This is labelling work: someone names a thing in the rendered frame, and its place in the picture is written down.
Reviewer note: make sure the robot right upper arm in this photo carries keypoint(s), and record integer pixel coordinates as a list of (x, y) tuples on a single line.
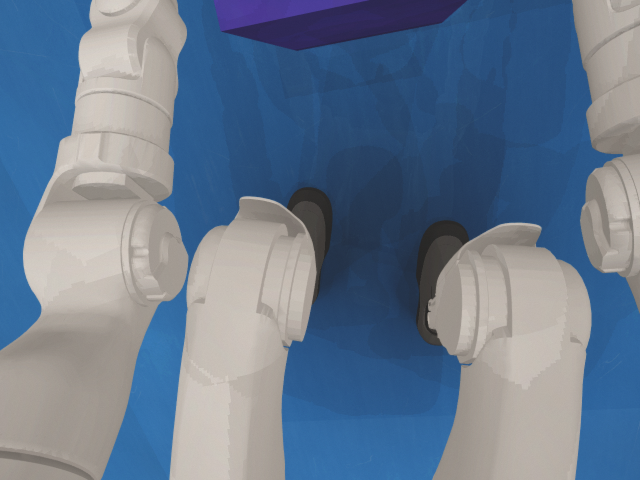
[(610, 220)]

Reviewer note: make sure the robot right forearm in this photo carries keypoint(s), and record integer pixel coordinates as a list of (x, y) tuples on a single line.
[(608, 34)]

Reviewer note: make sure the robot left upper arm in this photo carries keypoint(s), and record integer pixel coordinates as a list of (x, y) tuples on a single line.
[(99, 269)]

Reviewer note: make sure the robot left forearm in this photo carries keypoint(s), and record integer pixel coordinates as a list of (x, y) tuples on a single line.
[(124, 106)]

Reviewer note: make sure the carton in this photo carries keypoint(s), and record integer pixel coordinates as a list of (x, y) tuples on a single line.
[(304, 24)]

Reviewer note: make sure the left robot thigh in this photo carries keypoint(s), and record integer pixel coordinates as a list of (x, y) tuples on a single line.
[(228, 420)]

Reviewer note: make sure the left robot foot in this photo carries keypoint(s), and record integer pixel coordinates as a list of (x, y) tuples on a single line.
[(313, 208)]

